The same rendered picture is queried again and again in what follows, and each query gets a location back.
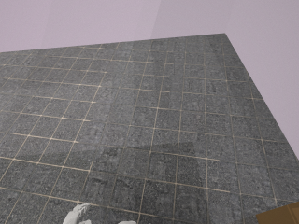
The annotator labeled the cupboard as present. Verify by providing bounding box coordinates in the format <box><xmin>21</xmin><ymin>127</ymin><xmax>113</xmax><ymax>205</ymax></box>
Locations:
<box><xmin>255</xmin><ymin>202</ymin><xmax>299</xmax><ymax>224</ymax></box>

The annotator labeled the robot left hand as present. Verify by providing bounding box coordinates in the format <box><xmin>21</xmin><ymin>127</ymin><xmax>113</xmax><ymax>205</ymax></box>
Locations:
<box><xmin>63</xmin><ymin>203</ymin><xmax>92</xmax><ymax>224</ymax></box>

